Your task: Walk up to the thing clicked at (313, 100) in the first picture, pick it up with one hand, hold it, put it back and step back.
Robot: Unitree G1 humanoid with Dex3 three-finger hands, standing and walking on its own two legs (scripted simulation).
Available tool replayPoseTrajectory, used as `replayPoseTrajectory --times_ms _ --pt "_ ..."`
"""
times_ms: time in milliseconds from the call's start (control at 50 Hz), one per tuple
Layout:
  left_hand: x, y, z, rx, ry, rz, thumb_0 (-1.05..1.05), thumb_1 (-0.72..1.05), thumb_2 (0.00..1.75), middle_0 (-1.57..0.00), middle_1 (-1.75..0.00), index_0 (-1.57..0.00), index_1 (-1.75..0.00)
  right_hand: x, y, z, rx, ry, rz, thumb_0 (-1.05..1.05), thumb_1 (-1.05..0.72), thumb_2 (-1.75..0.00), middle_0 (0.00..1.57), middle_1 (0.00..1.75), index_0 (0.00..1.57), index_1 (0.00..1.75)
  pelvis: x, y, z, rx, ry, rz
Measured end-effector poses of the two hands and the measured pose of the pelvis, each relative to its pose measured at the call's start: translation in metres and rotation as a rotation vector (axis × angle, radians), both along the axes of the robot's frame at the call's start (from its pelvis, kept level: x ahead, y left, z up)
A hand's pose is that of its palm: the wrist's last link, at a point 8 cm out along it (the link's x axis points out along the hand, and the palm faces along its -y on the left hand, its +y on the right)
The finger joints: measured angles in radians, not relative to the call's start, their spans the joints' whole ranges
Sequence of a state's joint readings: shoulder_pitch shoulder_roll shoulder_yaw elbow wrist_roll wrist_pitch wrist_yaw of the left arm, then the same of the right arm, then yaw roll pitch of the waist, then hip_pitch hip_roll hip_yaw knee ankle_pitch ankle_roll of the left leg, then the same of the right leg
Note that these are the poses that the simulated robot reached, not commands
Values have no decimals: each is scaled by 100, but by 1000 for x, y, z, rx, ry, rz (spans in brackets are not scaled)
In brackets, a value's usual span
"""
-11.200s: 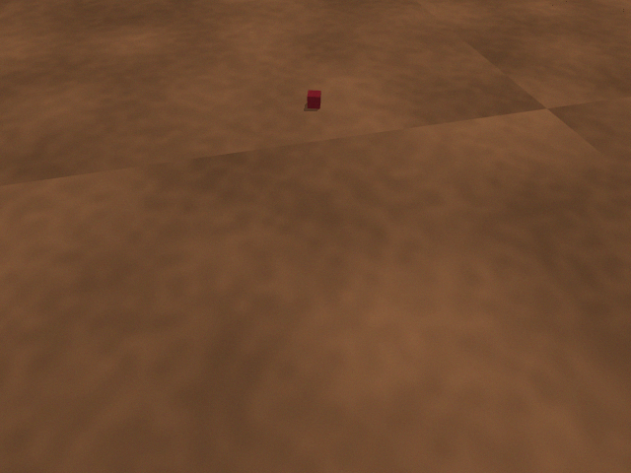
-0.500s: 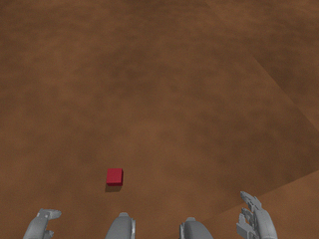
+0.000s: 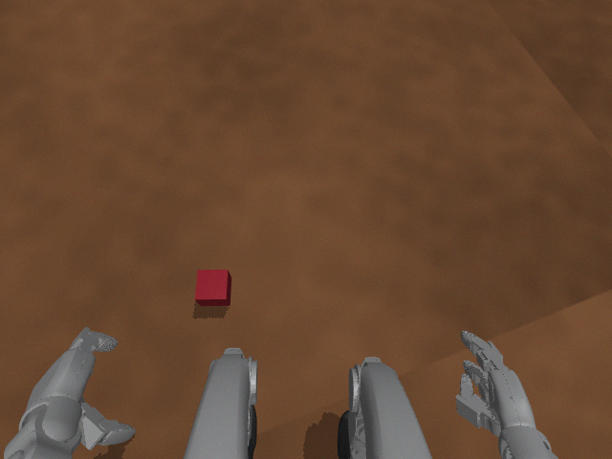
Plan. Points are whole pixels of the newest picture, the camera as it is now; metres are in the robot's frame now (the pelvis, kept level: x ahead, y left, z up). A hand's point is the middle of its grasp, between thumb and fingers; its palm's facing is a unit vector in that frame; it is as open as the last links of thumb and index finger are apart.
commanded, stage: rise first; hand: left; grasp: from above
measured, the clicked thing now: (214, 288) +0.46 +0.23 -0.55
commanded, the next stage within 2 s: none
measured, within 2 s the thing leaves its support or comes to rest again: neither
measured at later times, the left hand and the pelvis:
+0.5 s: hand (149, 323) +0.32 +0.30 -0.32, palm faces -0.47 -0.26 -0.85, open 13.9 cm; pelvis -0.06 +0.00 -0.18, yaw -4 degrees
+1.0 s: hand (163, 304) +0.38 +0.30 -0.38, palm faces -0.46 -0.05 -0.89, open 14.2 cm; pelvis -0.06 +0.00 -0.23, yaw -6 degrees
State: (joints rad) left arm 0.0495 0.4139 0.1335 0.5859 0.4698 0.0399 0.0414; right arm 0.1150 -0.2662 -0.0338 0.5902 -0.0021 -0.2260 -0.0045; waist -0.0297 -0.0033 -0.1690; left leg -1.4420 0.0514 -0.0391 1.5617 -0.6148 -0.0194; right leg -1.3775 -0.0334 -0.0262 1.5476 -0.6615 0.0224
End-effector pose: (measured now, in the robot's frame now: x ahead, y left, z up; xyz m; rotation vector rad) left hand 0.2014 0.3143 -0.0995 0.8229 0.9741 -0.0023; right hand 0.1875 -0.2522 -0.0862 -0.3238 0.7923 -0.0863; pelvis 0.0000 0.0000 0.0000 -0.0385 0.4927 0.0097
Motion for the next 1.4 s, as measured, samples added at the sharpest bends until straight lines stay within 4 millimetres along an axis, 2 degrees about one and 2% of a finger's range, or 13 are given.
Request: replayPoseTrajectory --times_ms 140,260,340,440,600,740,1000,1220,1400 --pt "52 -2 -59 119 -92 -193 0 -51 96 -12 -102 -11 -103 -18 -14 -79 -9 95 -9 1 -89 -90 20 30 20 30 -16 -2 -62 -3 80 -14" --pt "87 -1 -103 212 -127 -306 0 -51 96 -14 -101 -13 -102 -51 -19 -143 0 216 -19 1 -90 -90 20 30 20 30 -31 -4 -111 -11 108 -27" --pt "105 -3 -127 255 -147 -378 0 -51 97 -14 -100 -13 -102 -81 -20 -176 4 295 -39 1 -90 -90 20 30 20 30 -42 -4 -138 -19 107 -34" --pt "121 -5 -149 297 -164 -459 0 -51 99 -13 -100 -12 -102 -119 -22 -202 1 383 -78 1 -89 -90 20 30 20 30 -52 -3 -164 -27 96 -40" --pt "142 -7 -177 352 -189 -559 0 -52 102 -9 -101 -8 -103 -166 -26 -220 -28 490 -132 1 -88 -90 20 30 20 30 -62 -1 -191 -43 79 -48" --pt "161 -8 -197 396 -212 -620 0 -53 102 -9 -100 -8 -101 -185 -29 -228 -64 553 -145 1 -89 -90 20 30 20 30 -63 2 -210 -59 74 -52" --pt "181 -13 -227 440 -220 -700 0 -52 100 -9 -98 -9 -98 -186 -24 -247 -71 586 -133 1 -90 -90 20 30 20 30 -59 5 -232 -71 78 -60" --pt "193 -16 -244 459 -228 -711 0 -51 98 -10 -98 -10 -98 -181 -21 -263 -61 606 -112 1 -90 -90 20 30 20 30 -54 4 -244 -68 88 -68" --pt "202 -20 -255 459 -227 -693 0 -51 97 -11 -99 -11 -99 -185 -25 -268 -63 633 -115 1 -91 -90 20 30 20 30 -51 2 -249 -66 95 -74"
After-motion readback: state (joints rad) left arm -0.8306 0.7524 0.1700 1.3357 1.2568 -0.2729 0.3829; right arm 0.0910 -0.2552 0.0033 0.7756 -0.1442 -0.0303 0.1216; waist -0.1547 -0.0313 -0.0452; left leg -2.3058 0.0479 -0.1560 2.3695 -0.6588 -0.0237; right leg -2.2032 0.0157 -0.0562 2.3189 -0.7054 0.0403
